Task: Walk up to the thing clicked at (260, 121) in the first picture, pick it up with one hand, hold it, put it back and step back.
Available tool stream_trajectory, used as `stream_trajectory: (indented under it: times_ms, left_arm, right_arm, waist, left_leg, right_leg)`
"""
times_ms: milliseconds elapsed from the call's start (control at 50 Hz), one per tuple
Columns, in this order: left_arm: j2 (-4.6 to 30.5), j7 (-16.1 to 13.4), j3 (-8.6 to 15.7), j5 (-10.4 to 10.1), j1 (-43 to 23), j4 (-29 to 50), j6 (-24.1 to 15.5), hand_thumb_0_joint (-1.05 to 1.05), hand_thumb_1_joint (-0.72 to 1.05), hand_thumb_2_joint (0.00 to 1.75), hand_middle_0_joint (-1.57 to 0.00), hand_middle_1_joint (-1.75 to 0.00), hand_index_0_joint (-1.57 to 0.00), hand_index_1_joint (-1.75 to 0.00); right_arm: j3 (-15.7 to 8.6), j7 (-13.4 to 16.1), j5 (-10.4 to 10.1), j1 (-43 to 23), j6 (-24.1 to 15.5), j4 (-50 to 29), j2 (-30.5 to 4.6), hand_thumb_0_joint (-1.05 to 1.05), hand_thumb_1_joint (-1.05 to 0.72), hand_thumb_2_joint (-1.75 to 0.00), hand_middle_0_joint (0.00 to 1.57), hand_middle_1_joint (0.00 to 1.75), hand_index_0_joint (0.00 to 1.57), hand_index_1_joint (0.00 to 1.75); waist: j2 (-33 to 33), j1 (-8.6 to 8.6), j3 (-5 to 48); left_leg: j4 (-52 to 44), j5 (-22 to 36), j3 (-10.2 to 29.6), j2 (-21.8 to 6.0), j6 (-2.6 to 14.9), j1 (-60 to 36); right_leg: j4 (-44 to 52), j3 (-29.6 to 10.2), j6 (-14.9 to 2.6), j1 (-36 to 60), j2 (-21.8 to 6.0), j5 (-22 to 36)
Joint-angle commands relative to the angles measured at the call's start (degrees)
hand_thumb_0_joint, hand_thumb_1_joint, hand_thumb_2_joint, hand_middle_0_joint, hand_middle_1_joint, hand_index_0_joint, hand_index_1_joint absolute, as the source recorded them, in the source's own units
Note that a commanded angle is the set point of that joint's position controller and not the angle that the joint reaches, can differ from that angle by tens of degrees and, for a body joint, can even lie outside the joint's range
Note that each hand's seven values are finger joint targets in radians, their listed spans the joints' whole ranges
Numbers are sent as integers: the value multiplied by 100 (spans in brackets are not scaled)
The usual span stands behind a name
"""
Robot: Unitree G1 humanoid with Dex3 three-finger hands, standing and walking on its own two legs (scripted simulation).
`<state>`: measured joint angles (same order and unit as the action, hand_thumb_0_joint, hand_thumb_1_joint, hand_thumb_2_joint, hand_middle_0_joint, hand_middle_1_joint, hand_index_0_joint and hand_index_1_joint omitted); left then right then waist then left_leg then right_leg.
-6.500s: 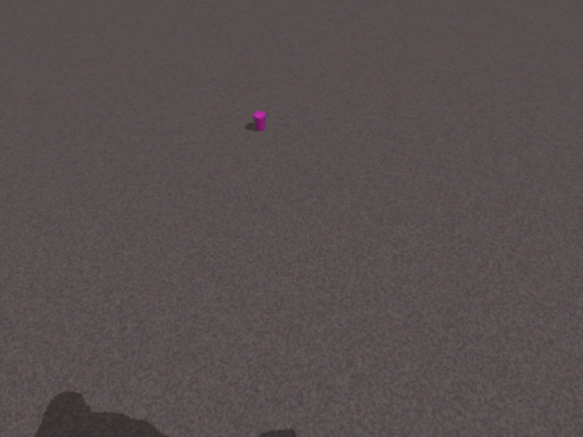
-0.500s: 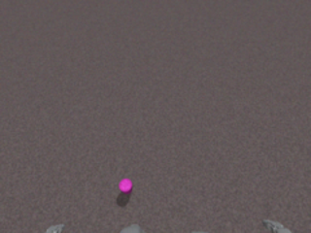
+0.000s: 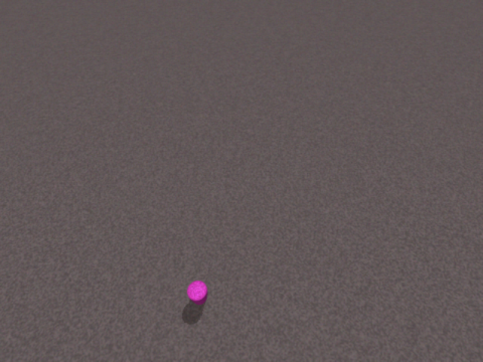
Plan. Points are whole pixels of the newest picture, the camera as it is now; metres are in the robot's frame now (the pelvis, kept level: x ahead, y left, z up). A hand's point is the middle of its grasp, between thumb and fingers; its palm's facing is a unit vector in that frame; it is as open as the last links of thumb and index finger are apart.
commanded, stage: walk up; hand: left
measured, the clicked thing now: (198, 294) +0.46 +0.20 -0.72
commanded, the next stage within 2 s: none
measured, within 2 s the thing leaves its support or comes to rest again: neither
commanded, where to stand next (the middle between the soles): +0.07 -0.02 m, yaw -1 degrees
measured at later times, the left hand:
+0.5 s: hand out of the picture +0.10 +0.25 -0.15, palm faces +0.00 -0.94 -0.34, open 7.4 cm
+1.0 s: hand out of the picture +0.07 +0.25 -0.16, palm faces +0.00 -0.90 -0.43, open 7.4 cm
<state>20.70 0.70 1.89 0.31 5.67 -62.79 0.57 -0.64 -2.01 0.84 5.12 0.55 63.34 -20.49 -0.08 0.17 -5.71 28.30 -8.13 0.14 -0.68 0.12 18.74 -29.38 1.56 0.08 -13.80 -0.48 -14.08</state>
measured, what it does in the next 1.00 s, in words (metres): stands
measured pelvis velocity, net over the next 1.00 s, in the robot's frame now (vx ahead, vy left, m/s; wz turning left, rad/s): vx -0.02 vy -0.03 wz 0.00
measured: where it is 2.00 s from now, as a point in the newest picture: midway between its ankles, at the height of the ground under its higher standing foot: outside the picture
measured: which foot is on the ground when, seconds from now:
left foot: down 0.00-0.96, up 0.98-1.00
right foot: down 0.00-1.00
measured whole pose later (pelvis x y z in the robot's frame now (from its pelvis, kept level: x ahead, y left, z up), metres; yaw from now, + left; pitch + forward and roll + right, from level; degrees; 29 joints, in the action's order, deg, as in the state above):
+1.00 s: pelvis -0.02 -0.03 -0.02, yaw +0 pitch -1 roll +1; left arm 22.0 -0.1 3.9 1.1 5.5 -56.6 2.2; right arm -2.8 -0.2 0.2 0.5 4.0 55.6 -22.7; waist -1.7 -0.4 -8.8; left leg 41.8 -16.0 3.2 0.5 0.2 27.1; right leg -41.8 0.6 -1.9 -19.2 0.6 -22.2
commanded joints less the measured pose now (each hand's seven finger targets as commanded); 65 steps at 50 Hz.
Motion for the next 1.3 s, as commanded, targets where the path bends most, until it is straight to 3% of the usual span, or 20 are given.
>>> stream_trajectory:
  times_ms: [0,220,340,680,720,760,880,920,940,960,980,1020,1040,1100,1140,1180,1200,1240,1260,1280]
  left_arm:
    - [1181,-56,223,-5,-111,315,-135,0,90,90,-20,-30,-20,-30]
    - [1201,-81,219,-31,-165,276,-158,0,90,90,-20,-30,-20,-30]
    - [1215,-73,209,10,-295,297,-145,0,90,90,-20,-30,-20,-30]
    - [1154,-51,215,-12,-270,362,-115,0,90,90,-20,-30,-20,-30]
    - [1350,-108,326,-60,-172,456,-41,0,90,90,-20,-30,-20,-30]
    - [1305,-121,348,-70,-163,552,7,0,90,90,-20,-30,-20,-30]
    - [1114,-121,393,29,678,583,196,0,90,90,-20,-30,-20,-30]
    - [1254,-133,448,59,844,692,173,0,90,90,-20,-30,-20,-30]
    - [1645,-140,535,122,604,858,121,0,90,90,-20,-30,-20,-30]
    - [2092,-158,609,178,172,1166,83,0,90,90,-20,-30,-20,-30]
    - [2093,-188,600,195,-4,1341,55,0,90,90,-20,-30,-20,-30]
    - [1667,-270,556,187,-416,1503,6,0,90,90,-20,-30,-20,-30]
    - [1604,-296,559,215,-366,1505,-50,0,90,90,-20,-30,-20,-30]
    - [1324,-235,502,301,343,1493,-232,0,90,90,-20,-30,-20,-30]
    - [1741,-95,689,307,840,1521,-253,0,90,90,-20,-30,-20,-30]
    - [1821,-25,721,266,1300,1495,-224,0,90,90,-20,-30,-20,-30]
    - [1853,3,714,242,1225,1520,-214,0,90,90,-20,-30,-20,-30]
    - [1726,86,625,208,608,1767,-157,0,90,90,-20,-30,-20,-30]
    - [1253,96,484,210,536,1923,-133,0,90,90,-20,-30,-20,-30]
    - [733,103,350,153,446,2179,-139,0,90,90,-20,-30,-20,-30]
  right_arm:
    - [-268,123,-25,-415,-190,-421,-1319,0,-90,-90,20,30,20,30]
    - [-231,171,-111,-345,-200,-345,-1226,0,-90,-90,20,30,20,30]
    - [-254,148,-84,-413,-153,-344,-1255,0,-90,-90,20,30,20,30]
    - [-218,156,-69,-421,-196,-419,-1255,0,-90,-90,20,30,20,30]
    - [-296,192,-106,-392,-99,-451,-1437,0,-90,-90,20,30,20,30]
    - [-349,199,-122,-244,-56,-540,-1493,0,-90,-90,20,30,20,30]
    - [-528,247,-19,-825,138,-1154,-1667,0,-90,-90,20,30,20,30]
    - [-516,251,-54,-839,211,-1339,-1424,0,-90,-90,20,30,20,30]
    - [-460,284,-104,-738,234,-1398,-1145,0,-90,-90,20,30,20,30]
    - [-437,340,-74,-558,268,-1460,-1035,0,-90,-90,20,30,20,30]
    - [-492,371,-8,-320,313,-1459,-1167,0,-90,-90,20,30,20,30]
    - [-592,300,-104,42,328,-1379,-1338,0,-90,-90,20,30,20,30]
    - [-585,287,-121,202,298,-1352,-1337,0,-90,-90,20,30,20,30]
    - [-523,161,-21,253,84,-1311,-1340,0,-90,-90,20,30,20,30]
    - [-577,8,80,57,-13,-1499,-1513,0,-90,-90,20,30,20,30]
    - [-549,-28,115,-268,-116,-1651,-1401,0,-90,-90,20,30,20,30]
    - [-556,-27,125,-132,-161,-1591,-1285,0,-90,-90,20,30,20,30]
    - [-626,22,120,1135,-297,-1205,-1123,0,-90,-90,20,30,20,30]
    - [-762,75,170,1717,-363,-1050,-1387,0,-90,-90,20,30,20,30]
    - [-861,135,315,1880,-411,-1175,-1955,0,-90,-90,20,30,20,30]
  waist:
    - [-240,-35,745]
    - [-19,20,935]
    - [99,57,787]
    - [-212,-4,898]
    - [-215,-47,804]
    - [-333,1,1238]
    - [-972,-291,1197]
    - [-132,-392,924]
    - [908,-303,597]
    - [1532,-261,566]
    - [1325,-173,587]
    - [518,157,743]
    - [503,132,981]
    - [852,-321,1496]
    - [1363,-526,1031]
    - [1070,-693,444]
    - [1049,-548,309]
    - [750,280,575]
    - [-247,577,723]
    - [-1460,588,518]
  left_leg:
    - [-982,-1329,1072,-701,168,-240]
    - [-611,358,712,-628,117,-724]
    - [-719,-266,705,-598,100,-733]
    - [-977,-6,820,-693,82,-550]
    - [-460,1699,767,-734,194,-663]
    - [-443,1985,875,-867,374,-714]
    - [-467,766,1398,-1471,1050,410]
    - [999,834,867,-692,608,413]
    - [2055,-261,423,316,179,761]
    - [3106,-2587,554,773,47,988]
    - [3915,-2816,935,606,26,800]
    - [4687,-2225,1042,694,-22,953]
    - [4646,-1944,1019,654,-61,962]
    - [2919,-1784,561,283,-125,1351]
    - [2085,-2419,230,210,-80,1591]
    - [858,-2674,173,110,21,1229]
    - [477,-2429,20,145,97,710]
    - [-1094,-783,-471,310,239,-1469]
    - [-1368,-940,363,-79,406,-2976]
    - [-1822,-3093,3080,-1578,796,-3321]
  right_leg:
    - [791,-634,-297,136,-498,-533]
    - [833,-677,-275,245,-673,546]
    - [1088,-748,-280,31,-708,-38]
    - [915,-558,-224,517,-585,384]
    - [356,-499,-230,312,-577,1526]
    - [-183,-321,-214,508,-386,1451]
    - [-1646,-230,-359,397,-7,-988]
    - [-399,-996,-654,-108,-690,360]
    - [638,-2012,-934,-279,-1560,1668]
    - [850,-2756,-1610,-552,-2339,2710]
    - [878,-2947,-1792,-1006,-2439,2651]
    - [291,-1885,-1446,-427,-1751,3203]
    - [195,-1607,-1229,-67,-1500,2659]
    - [771,-1713,-1101,1593,-1213,-1543]
    - [1120,-2387,-1380,1744,-1655,-2944]
    - [1137,-2191,-1377,1470,-1640,-2234]
    - [1148,-1806,-1244,1074,-1479,-1741]
    - [296,-787,-822,-114,-950,-1093]
    - [-985,-171,-470,-1562,-435,-1480]
    - [-2597,77,-143,-3436,322,-2153]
